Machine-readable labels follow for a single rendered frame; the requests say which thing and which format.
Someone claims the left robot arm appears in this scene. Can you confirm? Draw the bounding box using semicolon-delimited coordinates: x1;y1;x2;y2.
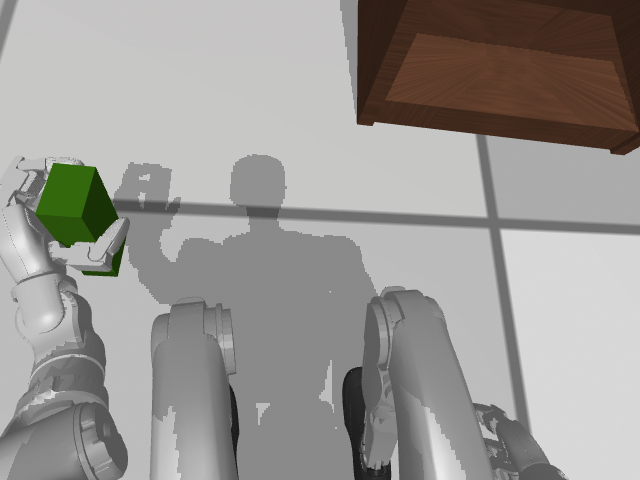
0;272;128;480

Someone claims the right robot hand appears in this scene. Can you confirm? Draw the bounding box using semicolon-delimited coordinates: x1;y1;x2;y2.
473;403;551;480

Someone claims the left robot hand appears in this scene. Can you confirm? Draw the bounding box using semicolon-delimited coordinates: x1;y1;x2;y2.
0;155;130;284

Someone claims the right robot arm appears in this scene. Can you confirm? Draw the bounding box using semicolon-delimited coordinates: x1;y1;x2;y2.
519;463;569;480

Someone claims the right robot foot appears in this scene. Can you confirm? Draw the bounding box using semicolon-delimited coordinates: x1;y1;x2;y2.
342;367;391;480

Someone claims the carton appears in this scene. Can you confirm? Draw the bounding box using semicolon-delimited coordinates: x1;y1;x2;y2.
35;163;127;277

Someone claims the bookshelf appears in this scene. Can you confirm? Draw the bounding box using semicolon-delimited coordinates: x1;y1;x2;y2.
357;0;640;155

